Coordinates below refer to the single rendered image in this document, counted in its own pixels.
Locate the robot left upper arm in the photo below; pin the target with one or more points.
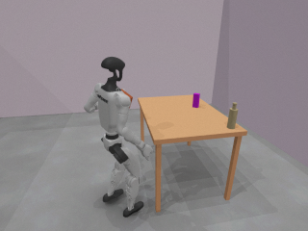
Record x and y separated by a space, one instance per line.
93 99

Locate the robot right thigh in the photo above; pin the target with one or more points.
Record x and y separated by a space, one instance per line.
125 156

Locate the robot right upper arm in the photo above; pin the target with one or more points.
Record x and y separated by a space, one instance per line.
123 102

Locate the robot left forearm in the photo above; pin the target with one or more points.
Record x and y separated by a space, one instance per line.
96 106

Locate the robot left shin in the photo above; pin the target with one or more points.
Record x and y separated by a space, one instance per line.
115 179

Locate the sponge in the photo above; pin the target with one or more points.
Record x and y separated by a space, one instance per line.
131 98

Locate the robot right forearm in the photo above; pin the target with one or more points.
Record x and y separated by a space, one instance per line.
132 138

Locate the table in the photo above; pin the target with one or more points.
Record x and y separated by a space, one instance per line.
172 119

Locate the robot right hand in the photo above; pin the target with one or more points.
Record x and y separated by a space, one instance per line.
145 153

